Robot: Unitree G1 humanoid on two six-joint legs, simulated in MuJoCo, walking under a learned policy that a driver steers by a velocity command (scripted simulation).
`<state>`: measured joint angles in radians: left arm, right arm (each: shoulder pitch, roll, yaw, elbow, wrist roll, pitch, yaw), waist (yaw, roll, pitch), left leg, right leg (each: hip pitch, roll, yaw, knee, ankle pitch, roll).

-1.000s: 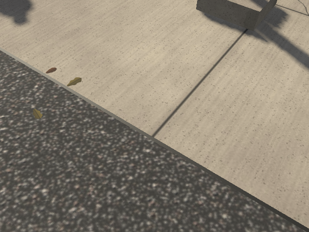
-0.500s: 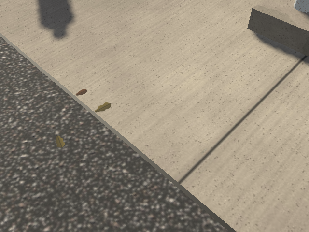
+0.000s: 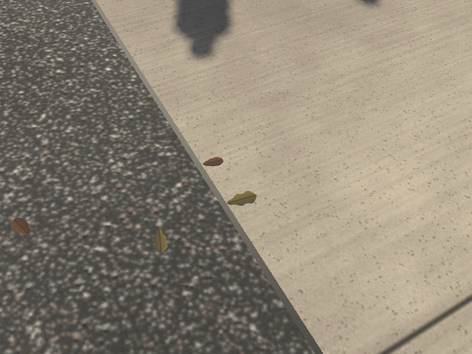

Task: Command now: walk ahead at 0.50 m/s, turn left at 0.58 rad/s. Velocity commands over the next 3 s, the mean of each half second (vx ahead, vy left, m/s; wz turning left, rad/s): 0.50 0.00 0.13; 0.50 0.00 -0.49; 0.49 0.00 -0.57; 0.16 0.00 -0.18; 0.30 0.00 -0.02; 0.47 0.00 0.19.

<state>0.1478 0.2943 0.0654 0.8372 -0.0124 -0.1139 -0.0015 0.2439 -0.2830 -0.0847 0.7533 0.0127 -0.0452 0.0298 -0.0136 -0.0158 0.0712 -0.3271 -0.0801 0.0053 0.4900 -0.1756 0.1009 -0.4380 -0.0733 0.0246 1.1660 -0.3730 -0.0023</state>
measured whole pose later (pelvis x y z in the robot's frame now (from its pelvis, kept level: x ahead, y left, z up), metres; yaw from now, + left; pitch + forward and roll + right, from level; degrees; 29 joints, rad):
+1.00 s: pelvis +0.60 -0.02 +0.00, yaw -17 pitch +2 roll +1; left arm 0.33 0.31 0.06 0.76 -0.03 -0.03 0.01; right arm 0.17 -0.26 -0.05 0.70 -0.01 -0.10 0.00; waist 0.01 -0.04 0.01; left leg -0.30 -0.03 0.02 0.45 -0.18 0.02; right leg -0.44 0.01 0.08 1.17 -0.39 -0.01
